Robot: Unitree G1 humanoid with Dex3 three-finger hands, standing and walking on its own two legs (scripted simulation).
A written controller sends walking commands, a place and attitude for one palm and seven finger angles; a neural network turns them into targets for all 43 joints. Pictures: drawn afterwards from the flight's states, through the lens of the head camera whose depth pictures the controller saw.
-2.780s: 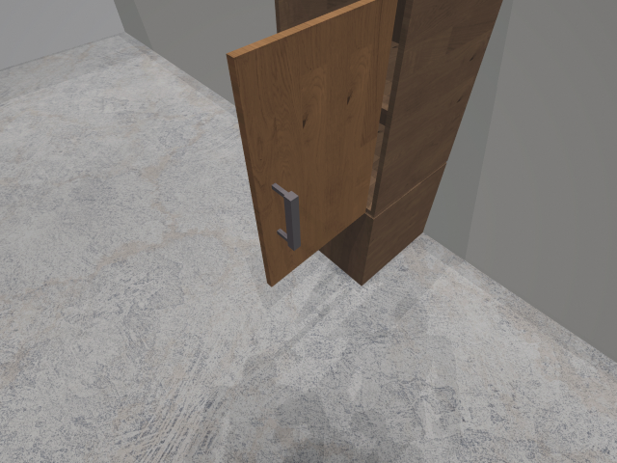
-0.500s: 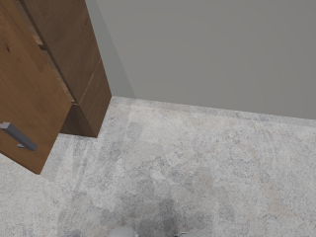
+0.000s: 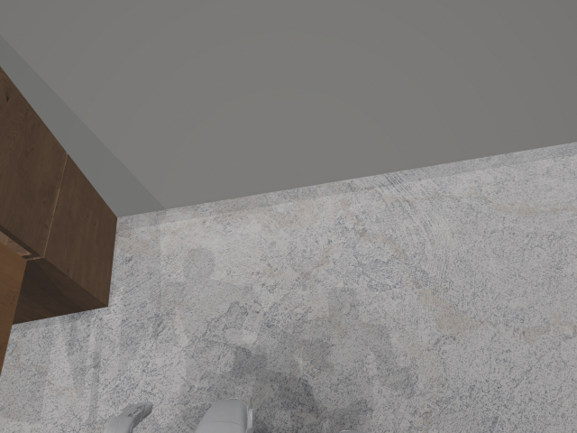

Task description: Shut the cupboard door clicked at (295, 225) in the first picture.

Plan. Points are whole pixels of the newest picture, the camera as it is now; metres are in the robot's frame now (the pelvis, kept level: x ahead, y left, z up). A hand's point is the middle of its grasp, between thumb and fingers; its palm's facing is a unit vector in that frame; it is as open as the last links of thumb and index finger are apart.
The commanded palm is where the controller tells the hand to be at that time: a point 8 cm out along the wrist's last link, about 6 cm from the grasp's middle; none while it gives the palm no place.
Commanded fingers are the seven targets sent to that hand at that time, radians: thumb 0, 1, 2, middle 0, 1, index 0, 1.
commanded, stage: walk around to get in front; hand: left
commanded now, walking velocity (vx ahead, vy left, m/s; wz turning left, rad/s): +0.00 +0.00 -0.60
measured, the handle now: out of the picture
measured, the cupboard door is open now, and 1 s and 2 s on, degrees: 91 91 91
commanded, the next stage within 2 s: none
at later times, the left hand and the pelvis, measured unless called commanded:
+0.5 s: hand (202, 390) +0.19 +0.16 -0.16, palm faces -0.30 -0.91 -0.27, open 7.4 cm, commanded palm none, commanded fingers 0.00 0.90 0.90 -0.20 -0.30 -0.20 -0.30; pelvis +0.02 -0.02 -0.01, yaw -18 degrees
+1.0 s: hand (265, 354) +0.25 +0.06 -0.15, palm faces -0.55 -0.80 -0.22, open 7.4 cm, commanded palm none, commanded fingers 0.00 0.90 0.90 -0.20 -0.30 -0.20 -0.30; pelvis +0.04 -0.05 +0.00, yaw -36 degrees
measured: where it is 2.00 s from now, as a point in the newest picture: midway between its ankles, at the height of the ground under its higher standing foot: outside the picture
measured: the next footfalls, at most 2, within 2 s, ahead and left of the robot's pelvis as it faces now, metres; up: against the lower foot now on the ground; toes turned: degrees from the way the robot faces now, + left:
left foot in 0.18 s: +0.08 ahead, +0.13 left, +0.00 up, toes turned -4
right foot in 0.50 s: +0.01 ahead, -0.14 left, +0.00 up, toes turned -22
